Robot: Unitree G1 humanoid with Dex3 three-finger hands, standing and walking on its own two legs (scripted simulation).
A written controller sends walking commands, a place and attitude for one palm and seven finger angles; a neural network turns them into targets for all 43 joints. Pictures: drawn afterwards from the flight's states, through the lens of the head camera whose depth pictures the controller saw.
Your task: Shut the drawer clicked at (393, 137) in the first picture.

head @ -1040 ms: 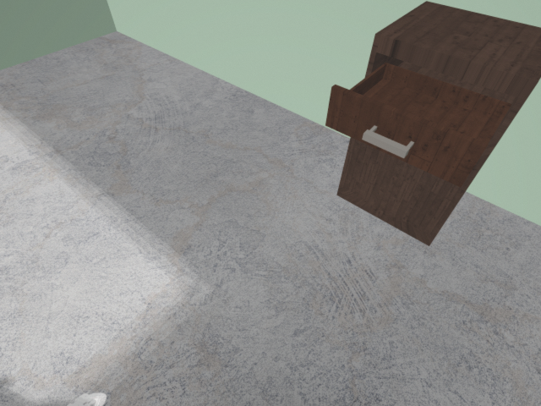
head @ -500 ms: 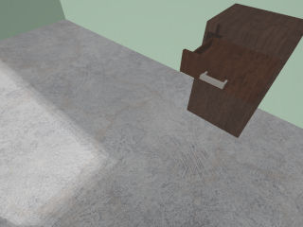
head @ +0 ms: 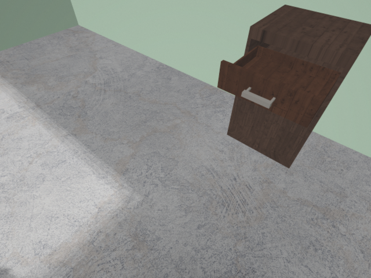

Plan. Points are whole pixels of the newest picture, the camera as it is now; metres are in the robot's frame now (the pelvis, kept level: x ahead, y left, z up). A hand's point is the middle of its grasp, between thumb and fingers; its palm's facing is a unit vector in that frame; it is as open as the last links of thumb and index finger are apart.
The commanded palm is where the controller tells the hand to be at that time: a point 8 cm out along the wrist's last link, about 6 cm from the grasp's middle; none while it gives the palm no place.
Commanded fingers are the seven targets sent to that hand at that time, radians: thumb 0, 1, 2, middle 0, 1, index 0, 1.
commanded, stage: look at it before walking up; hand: left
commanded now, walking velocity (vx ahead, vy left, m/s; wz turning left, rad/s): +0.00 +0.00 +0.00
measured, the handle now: (258, 96) +0.84 -0.27 -0.11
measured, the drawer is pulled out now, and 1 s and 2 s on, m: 0.30 0.30 0.30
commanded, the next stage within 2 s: walk to a spot facing it in 0.40 s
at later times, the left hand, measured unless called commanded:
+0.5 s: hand out of the picture +0.07 +0.25 -0.15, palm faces -0.03 -0.94 -0.34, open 7.4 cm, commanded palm none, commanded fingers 0.00 0.90 0.90 -0.20 -0.30 -0.20 -0.30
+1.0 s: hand out of the picture +0.07 +0.15 -0.18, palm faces -0.02 -0.98 -0.19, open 7.4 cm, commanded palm none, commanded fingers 0.00 0.90 0.90 -0.20 -0.30 -0.20 -0.30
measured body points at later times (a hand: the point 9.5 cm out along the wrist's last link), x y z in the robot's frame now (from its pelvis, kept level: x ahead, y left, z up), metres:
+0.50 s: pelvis +0.01 +0.00 +0.00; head +0.01 -0.01 +0.45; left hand +0.08 +0.29 -0.13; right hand +0.09 -0.30 -0.13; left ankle +0.00 +0.13 -0.74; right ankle +0.01 -0.12 -0.74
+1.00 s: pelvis +0.11 -0.03 -0.02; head +0.13 -0.03 +0.43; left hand +0.08 +0.20 -0.16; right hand +0.06 -0.25 -0.18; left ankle +0.07 +0.10 -0.67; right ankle +0.01 -0.11 -0.74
